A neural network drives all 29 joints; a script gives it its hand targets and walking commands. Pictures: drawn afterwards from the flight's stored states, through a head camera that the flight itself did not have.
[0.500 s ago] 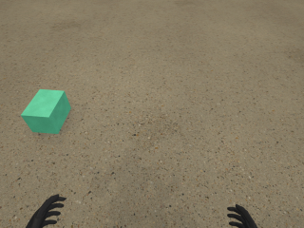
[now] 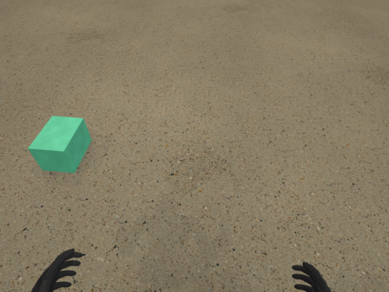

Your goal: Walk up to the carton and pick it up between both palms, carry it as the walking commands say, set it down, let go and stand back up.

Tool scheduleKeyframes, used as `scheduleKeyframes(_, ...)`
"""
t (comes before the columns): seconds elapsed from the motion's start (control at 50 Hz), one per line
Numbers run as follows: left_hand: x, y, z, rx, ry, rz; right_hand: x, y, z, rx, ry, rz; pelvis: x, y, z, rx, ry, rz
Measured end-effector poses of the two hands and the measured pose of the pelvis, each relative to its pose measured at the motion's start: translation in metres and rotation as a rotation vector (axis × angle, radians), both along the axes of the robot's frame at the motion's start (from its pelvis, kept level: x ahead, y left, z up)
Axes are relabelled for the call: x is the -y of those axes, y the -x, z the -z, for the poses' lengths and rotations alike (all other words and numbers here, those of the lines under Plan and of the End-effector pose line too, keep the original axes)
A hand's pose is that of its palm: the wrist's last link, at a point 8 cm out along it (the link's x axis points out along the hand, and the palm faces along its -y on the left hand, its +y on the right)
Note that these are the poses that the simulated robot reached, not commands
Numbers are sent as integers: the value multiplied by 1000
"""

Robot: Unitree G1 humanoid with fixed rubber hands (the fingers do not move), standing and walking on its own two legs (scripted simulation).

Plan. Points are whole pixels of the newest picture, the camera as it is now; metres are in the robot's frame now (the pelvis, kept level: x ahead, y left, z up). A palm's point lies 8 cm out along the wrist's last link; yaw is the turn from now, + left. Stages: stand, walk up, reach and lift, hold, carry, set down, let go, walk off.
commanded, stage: stand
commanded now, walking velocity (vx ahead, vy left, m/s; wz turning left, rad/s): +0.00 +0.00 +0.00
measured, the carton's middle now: (63, 143) +1.10 +0.83 -0.65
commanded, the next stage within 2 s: walk up in 0.92 s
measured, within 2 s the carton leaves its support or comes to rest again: neither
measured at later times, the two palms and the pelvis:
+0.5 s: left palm out of the picture +0.16 +0.29 -0.06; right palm out of the picture +0.15 -0.26 -0.07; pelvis -0.01 +0.00 +0.00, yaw +0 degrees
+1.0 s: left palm out of the picture +0.15 +0.29 -0.06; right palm out of the picture +0.14 -0.25 -0.06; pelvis -0.01 +0.01 +0.00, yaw +0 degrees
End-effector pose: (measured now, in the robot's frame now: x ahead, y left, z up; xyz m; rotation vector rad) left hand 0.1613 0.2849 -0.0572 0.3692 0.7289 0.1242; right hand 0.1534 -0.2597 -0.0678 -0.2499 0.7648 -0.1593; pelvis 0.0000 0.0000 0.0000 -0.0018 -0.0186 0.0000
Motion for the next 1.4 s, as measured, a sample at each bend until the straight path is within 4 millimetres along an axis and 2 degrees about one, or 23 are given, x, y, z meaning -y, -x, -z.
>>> scheduleKeyframes(0.24, 3, 3, 0, 4, 4, 0, 2, 3, 0, 4, 2, -1, 1, 3, 0, 4, -1, 0)
scheduleKeyframes(0.7, -5, 9, -1, 13, 8, 3, -3, 13, -2, -5, 10, 5, -6, 10, -1, 14, 7, 0)
scheduleKeyframes(1.12, -11, 10, 0, 14, 11, 6, -7, 13, -4, -10, 12, -3, -10, 9, -1, 14, 14, -1)
scheduleKeyframes(1.18, -28, 23, -2, 11, -25, -5, -6, 8, -5, -28, 2, -49, -12, 7, -1, 13, 16, -19)
scheduleKeyframes(1.28, -77, 58, -11, -60, -103, -66, -11, -17, -17, -40, 29, -121, -33, -3, -7, 8, 18, -74)
scheduleKeyframes(1.34, -111, 61, -14, -72, -137, -82, -23, -33, -22, -36, 48, -140, -53, -12, -5, 12, 19, -101)
scheduleKeyframes(1.4, -144, 50, -8, -65, -173, -90, -34, -37, -8, -57, 78, -136, -74, -20, 10, 20, 24, -120)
